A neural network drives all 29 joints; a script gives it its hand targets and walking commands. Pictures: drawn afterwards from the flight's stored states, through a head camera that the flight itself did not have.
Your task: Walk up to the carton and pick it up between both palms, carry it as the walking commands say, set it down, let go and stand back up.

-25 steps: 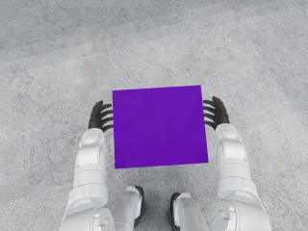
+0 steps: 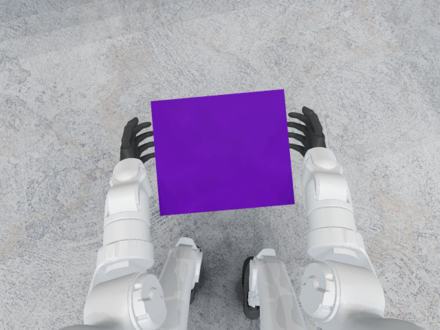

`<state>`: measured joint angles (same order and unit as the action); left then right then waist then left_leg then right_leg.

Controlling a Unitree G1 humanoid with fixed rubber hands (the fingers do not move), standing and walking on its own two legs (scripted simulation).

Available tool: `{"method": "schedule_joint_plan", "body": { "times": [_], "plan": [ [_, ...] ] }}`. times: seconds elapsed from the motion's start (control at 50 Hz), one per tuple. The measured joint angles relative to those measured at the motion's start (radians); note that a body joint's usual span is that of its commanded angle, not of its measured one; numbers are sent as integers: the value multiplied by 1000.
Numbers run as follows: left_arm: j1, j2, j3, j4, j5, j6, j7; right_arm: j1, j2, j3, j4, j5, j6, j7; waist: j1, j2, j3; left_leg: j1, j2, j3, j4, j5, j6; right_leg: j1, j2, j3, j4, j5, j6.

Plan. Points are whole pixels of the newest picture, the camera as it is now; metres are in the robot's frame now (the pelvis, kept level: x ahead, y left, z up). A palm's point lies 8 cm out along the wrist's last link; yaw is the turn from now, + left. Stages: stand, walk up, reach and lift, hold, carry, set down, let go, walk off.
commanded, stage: set down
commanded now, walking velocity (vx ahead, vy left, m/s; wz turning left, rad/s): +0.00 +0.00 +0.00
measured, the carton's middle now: (222, 155) +0.44 +0.04 -0.16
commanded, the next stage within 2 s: none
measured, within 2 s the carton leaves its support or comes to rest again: neither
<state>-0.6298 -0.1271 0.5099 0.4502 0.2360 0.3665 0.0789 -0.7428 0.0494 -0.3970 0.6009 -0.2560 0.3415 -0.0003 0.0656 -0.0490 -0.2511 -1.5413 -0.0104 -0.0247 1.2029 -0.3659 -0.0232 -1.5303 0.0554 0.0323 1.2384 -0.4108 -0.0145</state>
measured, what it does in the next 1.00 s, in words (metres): lowers itself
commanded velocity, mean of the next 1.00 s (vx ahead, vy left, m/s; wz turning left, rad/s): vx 0.00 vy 0.00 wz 0.00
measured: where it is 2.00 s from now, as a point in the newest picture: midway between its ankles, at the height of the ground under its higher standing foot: (219, 291)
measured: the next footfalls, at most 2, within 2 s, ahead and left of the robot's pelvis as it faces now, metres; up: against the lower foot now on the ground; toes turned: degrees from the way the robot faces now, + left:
none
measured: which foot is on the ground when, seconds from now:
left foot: down 0.00-1.00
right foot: down 0.00-1.00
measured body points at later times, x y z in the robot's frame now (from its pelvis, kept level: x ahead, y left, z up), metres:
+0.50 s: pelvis -0.02 +0.00 -0.08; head +0.22 +0.00 +0.30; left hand +0.41 +0.21 -0.16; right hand +0.47 -0.13 -0.16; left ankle +0.08 +0.13 -0.60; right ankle +0.06 -0.11 -0.60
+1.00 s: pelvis -0.04 +0.00 -0.15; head +0.26 -0.01 +0.19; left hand +0.43 +0.21 -0.25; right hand +0.50 -0.12 -0.25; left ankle +0.08 +0.13 -0.60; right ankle +0.06 -0.11 -0.60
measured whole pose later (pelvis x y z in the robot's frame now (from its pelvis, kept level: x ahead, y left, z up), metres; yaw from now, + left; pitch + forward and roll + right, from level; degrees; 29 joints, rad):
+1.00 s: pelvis -0.04 +0.00 -0.15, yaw +0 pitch +49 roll +2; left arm -0.98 -0.02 0.57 0.58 0.18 0.36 0.05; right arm -1.15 -0.14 -0.32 0.83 -0.18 0.34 -0.07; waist 0.10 -0.05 -0.16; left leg -2.12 -0.01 -0.02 1.72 -0.45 -0.04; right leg -2.13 0.08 0.02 1.77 -0.49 -0.01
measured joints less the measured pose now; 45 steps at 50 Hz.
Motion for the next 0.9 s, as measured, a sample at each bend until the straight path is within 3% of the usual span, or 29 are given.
{"method": "schedule_joint_plan", "body": {
  "times": [0.08, 0.24, 0.62, 0.9],
  "plan": [
    [-16, 19, -4, 25, -20, -9, -1, -14, -12, 15, 22, 14, -9, -12, 4, 0, -21, -61, 0, -2, 51, -18, -3, -60, 2, -3, 50, -18, -1],
    [-59, 48, -14, 57, -51, -14, -48, -68, -63, 34, 80, 48, -25, -32, 13, 4, -28, -161, -3, -2, 145, -44, -4, -158, 3, -5, 143, -44, 1],
    [-219, 79, 19, 118, -54, -8, -14, -253, -136, 51, 202, 67, -25, -59, 21, -5, 19, -383, 3, 6, 361, -76, -11, -389, 18, -3, 364, -74, 3],
    [-331, 102, 59, 132, -49, -6, -29, -379, -175, 65, 229, 64, -8, -69, 27, -1, 73, -534, 3, 5, 478, -81, -19, -545, 25, -7, 486, -77, 1]
  ]
}}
